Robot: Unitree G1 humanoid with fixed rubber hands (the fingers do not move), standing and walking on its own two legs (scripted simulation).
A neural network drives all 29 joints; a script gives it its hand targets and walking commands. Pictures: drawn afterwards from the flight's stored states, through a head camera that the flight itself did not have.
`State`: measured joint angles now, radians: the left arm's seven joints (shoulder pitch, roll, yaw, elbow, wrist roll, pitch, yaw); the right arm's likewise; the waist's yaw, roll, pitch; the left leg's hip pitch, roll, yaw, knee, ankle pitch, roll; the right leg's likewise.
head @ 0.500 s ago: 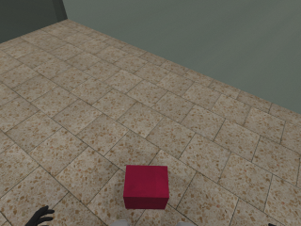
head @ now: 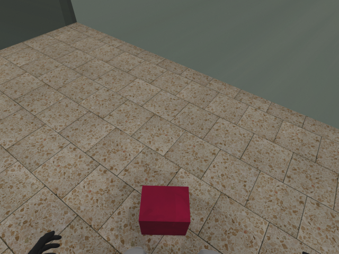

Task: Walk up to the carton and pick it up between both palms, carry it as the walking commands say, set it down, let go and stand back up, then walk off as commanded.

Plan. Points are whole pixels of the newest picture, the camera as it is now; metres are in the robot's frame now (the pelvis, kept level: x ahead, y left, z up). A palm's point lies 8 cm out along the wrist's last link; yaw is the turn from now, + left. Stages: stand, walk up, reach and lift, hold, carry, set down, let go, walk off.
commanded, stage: walk up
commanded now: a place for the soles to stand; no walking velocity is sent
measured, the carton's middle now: (164, 211) +0.44 +0.01 -0.61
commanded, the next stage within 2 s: reach and lift in 0.78 s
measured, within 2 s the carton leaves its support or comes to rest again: neither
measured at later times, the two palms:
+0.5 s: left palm out of the picture +0.13 +0.31 -0.08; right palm out of the picture +0.08 -0.34 -0.07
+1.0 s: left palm out of the picture +0.15 +0.31 -0.08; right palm out of the picture +0.15 -0.32 -0.05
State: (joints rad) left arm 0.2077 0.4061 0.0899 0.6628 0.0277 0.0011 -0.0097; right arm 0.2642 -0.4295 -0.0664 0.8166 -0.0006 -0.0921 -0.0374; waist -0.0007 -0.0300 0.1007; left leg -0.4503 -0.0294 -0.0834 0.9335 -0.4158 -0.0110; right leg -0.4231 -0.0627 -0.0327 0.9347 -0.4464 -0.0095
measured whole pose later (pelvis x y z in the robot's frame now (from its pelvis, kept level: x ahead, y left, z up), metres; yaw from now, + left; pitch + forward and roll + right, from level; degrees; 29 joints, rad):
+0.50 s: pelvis +0.00 +0.00 +0.00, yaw +0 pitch -4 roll +0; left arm 0.21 0.41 0.09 0.66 0.03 0.00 -0.01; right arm 0.26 -0.43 -0.07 0.82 0.00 -0.09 -0.04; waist 0.00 -0.03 0.10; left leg -0.45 -0.03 -0.08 0.93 -0.42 -0.01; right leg -0.42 -0.06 -0.03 0.94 -0.45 -0.01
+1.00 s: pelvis +0.00 +0.00 +0.00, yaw +0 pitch -3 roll -1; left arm 0.16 0.37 0.15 0.65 0.04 0.04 -0.03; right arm 0.17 -0.42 -0.10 0.64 0.00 0.02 0.03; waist 0.00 -0.03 0.13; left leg -0.46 -0.03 -0.09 0.93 -0.42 -0.02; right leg -0.42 -0.06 -0.03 0.92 -0.44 -0.01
